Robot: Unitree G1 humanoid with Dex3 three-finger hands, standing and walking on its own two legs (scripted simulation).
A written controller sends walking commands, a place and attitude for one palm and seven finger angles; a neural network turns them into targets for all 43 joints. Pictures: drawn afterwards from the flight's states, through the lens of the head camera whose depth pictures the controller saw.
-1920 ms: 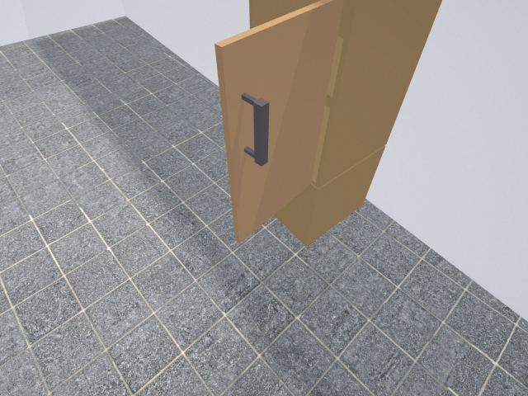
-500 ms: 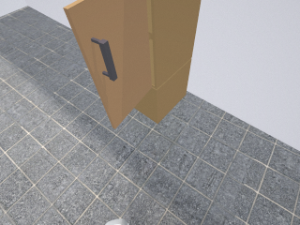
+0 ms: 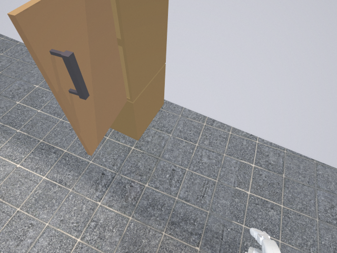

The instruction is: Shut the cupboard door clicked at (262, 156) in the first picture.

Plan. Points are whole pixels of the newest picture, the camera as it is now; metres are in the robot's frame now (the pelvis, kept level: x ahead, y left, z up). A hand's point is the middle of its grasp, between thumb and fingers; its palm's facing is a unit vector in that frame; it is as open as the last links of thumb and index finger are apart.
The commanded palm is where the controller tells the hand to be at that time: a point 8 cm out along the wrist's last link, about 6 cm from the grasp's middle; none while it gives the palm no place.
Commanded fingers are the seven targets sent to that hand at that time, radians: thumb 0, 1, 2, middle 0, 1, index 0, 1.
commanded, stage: walk around to get in front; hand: left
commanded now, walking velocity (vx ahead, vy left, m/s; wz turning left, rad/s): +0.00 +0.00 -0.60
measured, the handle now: (70, 75) +0.52 +0.33 +0.08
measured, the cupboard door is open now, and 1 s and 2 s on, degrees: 97 97 97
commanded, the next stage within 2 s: none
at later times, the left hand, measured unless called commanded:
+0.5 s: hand (126, 245) +0.15 +0.12 -0.15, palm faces -0.32 -0.90 -0.28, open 7.4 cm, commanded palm none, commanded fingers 0.00 0.90 0.90 -0.20 -0.30 -0.20 -0.30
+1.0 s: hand (142, 232) +0.18 +0.09 -0.16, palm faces -0.56 -0.80 -0.22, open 7.4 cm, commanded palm none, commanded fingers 0.00 0.90 0.90 -0.20 -0.30 -0.20 -0.30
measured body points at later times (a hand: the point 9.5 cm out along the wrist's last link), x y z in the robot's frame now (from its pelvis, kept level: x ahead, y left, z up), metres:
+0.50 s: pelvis -0.02 -0.04 +0.00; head +0.04 -0.07 +0.45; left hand +0.17 +0.17 -0.13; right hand -0.06 -0.31 -0.15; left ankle +0.01 +0.11 -0.65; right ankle -0.03 -0.14 -0.73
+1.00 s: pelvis -0.01 -0.03 +0.01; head +0.04 -0.06 +0.45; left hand +0.21 +0.13 -0.14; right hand -0.11 -0.26 -0.14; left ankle +0.05 +0.09 -0.73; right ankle -0.09 -0.13 -0.69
